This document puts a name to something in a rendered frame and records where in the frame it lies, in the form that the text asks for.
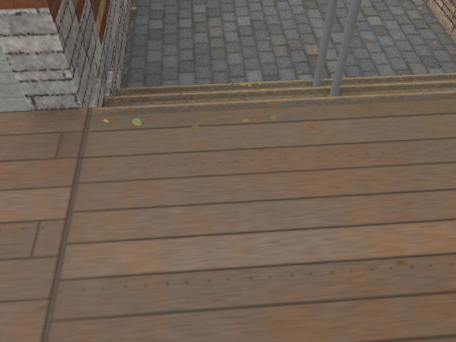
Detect stairs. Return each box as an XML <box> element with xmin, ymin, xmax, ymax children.
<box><xmin>103</xmin><ymin>73</ymin><xmax>456</xmax><ymax>107</ymax></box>

